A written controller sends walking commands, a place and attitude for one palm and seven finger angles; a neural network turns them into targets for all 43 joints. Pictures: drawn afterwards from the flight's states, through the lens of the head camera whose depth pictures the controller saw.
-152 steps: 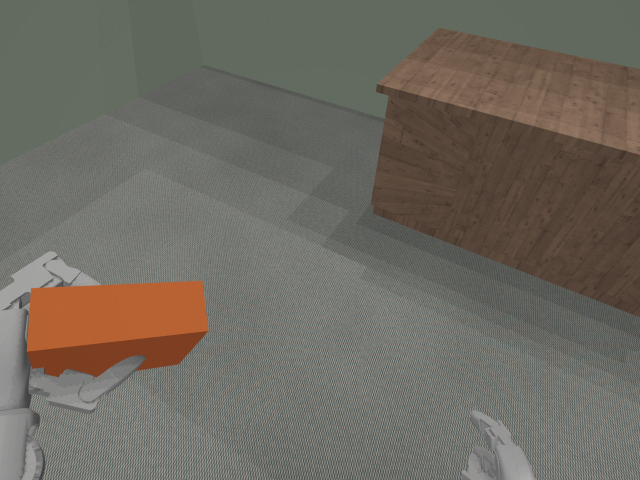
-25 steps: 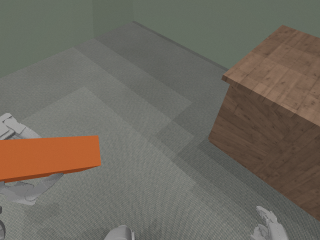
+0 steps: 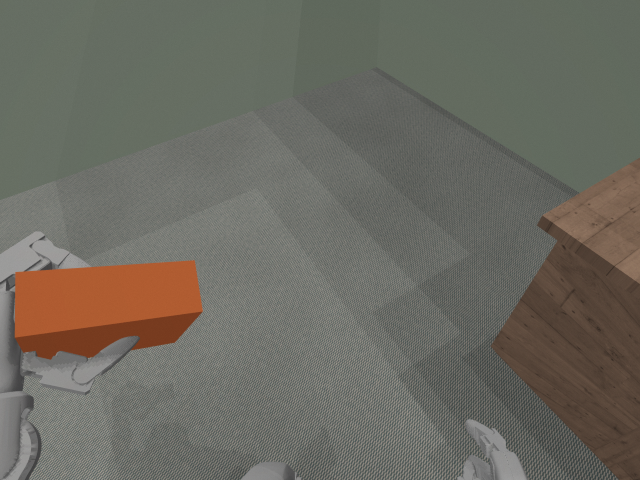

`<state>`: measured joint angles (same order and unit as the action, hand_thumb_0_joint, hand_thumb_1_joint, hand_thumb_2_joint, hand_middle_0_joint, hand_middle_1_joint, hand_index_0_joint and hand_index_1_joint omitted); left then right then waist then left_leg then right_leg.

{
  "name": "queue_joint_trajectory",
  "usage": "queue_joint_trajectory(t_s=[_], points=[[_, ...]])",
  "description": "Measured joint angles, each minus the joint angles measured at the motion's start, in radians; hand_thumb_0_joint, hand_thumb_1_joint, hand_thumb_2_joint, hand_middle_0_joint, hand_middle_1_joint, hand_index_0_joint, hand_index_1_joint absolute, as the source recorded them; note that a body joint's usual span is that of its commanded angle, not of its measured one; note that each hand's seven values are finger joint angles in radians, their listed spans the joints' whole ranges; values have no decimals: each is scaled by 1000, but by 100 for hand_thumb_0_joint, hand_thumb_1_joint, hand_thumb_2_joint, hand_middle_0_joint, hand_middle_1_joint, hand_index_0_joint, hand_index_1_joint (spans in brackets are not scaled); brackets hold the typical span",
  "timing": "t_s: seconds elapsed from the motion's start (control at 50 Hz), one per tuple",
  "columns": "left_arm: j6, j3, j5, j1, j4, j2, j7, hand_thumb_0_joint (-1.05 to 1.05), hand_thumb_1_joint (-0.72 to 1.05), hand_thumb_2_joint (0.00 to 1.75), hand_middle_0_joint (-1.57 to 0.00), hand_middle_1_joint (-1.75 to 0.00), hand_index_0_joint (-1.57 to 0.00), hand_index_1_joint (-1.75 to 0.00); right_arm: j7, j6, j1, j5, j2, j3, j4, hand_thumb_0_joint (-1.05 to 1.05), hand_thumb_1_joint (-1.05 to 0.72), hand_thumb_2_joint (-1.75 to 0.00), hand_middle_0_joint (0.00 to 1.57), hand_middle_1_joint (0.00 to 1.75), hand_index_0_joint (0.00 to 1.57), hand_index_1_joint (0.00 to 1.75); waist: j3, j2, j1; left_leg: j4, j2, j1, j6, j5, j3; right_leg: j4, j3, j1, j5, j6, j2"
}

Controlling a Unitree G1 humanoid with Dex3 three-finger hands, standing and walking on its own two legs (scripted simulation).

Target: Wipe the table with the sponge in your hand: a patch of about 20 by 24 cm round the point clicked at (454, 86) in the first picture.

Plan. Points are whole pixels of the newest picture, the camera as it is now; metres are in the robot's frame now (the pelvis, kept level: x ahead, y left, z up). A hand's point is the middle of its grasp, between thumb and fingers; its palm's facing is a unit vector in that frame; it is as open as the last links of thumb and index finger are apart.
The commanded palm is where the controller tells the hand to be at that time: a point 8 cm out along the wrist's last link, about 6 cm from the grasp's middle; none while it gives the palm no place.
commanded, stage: walk to a spot facing it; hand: left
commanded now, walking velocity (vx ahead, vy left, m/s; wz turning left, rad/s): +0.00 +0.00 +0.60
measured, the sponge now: (138, 311) +0.24 +0.20 +0.16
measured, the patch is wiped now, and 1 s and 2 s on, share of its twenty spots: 0.00 0.00 0.00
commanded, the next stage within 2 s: turn to face it in 0.12 s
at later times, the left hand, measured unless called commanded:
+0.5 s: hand (63, 278) +0.24 +0.25 +0.20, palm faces +0.50 -0.76 -0.41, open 9.2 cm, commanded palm +0.19 +0.29 +0.19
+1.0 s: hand (185, 267) +0.26 +0.15 +0.20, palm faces +0.25 -0.85 -0.46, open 9.2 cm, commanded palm +0.22 +0.20 +0.19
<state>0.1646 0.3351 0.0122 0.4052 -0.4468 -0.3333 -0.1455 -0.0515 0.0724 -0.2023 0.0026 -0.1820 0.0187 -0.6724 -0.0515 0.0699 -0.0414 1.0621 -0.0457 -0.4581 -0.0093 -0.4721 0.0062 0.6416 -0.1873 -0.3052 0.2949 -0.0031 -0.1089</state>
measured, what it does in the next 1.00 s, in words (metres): steps on the spot: left foot, then right foot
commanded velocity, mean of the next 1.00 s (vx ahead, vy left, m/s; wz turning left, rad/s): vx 0.00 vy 0.00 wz -0.37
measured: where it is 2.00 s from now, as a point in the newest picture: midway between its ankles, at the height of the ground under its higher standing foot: outside the picture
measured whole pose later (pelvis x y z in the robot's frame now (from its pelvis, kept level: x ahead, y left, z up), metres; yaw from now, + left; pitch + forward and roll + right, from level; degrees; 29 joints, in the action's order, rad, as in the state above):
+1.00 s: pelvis +0.01 -0.05 +0.01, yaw -10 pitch +2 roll +3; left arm 0.19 0.38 0.05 0.50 -0.51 -0.40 -0.15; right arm -0.03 -0.03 -0.20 -0.01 -0.30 -0.06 -0.56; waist 0.01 -0.03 -0.01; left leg 0.76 -0.02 -0.33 -0.06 -0.48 0.03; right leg 0.43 0.07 -0.39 0.06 -0.11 0.11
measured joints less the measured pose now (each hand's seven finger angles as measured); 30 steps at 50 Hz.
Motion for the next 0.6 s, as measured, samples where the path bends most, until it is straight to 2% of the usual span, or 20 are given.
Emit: queue_joint_trajectory(t_s=[0.04,0.08,0.2,0.24,0.26,0.28,0.32,0.36,0.38,0.5,0.58,0.6], points=[[-6,-18,0,8,8,30,0,-1,-43,101,-84,-137,-84,-136,-1,-15,17,3,-36,-14,-12,1,-90,-90,20,30,20,30,-12,-10,10,151,2,-57,-19,23,23,-24,-17,34,19,1,-17],[-3,-27,-4,33,-14,32,0,-1,-43,101,-84,-137,-84,-136,-9,-24,30,5,-59,-31,-2,1,-90,-90,20,30,20,30,-29,-31,28,167,-10,-83,-33,39,52,-62,-37,67,11,11,-32],[14,23,10,104,-167,-54,-21,-1,-43,101,-84,-137,-84,-136,-24,-37,30,7,-89,-80,102,1,-91,-90,20,30,20,30,-55,-107,53,-234,-35,-6,-34,68,144,-67,-80,80,36,24,-79],[20,53,19,120,-217,-77,-34,-1,-43,101,-84,-137,-84,-136,-26,-39,26,6,-96,-90,132,1,-91,-90,20,30,19,30,-49,-120,57,-386,-18,53,-33,134,167,-8,-86,61,74,37,-98],[25,67,25,128,-237,-83,-41,-1,-43,101,-84,-137,-84,-136,-26,-39,24,4,-104,-93,150,1,-91,-90,20,30,19,30,-43,-113,56,-464,-15,94,-24,212,171,54,-83,36,98,43,-102],[35,80,30,120,-241,-94,-47,-1,-43,101,-84,-137,-84,-136,-27,-36,33,1,-96,-100,153,1,-91,-90,20,30,19,30,-45,-117,57,-459,-10,91,6,246,169,150,-49,0,131,52,-103],[56,87,27,74,-202,-109,-45,-1,-43,101,-84,-137,-84,-136,-18,-27,54,-5,-59,-100,139,1,-91,-90,19,30,19,30,-58,-127,50,-403,-12,80,33,213,160,360,57,-75,246,53,-52],[53,86,18,46,-161,-108,-37,-1,-43,101,-84,-137,-84,-136,1,-21,64,-10,-20,-77,119,1,-91,-90,19,30,19,30,-51,-124,44,-410,-24,91,31,196,147,474,105,-128,255,51,2],[45,82,15,41,-153,-101,-33,-1,-43,101,-84,-137,-84,-136,10,-17,64,-11,-2,-62,111,1,-91,-90,19,30,19,30,-45,-121,39,-427,-30,103,26,200,143,477,111,-141,232,50,19],[27,33,19,69,-153,-42,-15,-1,-43,101,-84,-137,-84,-136,34,25,34,-3,69,22,109,1,-90,-90,20,30,20,30,-11,-67,-2,-513,-76,171,-9,234,157,179,85,-95,112,53,70],[14,29,14,43,-86,-45,0,-1,-43,101,-84,-137,-84,-136,39,35,24,-2,81,45,117,1,-90,-90,20,30,20,30,-3,-31,-27,-458,-113,169,-42,204,183,-2,64,-17,24,58,92],[9,28,10,26,-63,-42,2,-1,-43,101,-84,-137,-84,-136,40,35,27,-3,75,45,118,1,-90,-90,20,30,20,30,-7,-16,-31,-422,-130,159,-51,186,185,-18,60,-13,-30,25,103]])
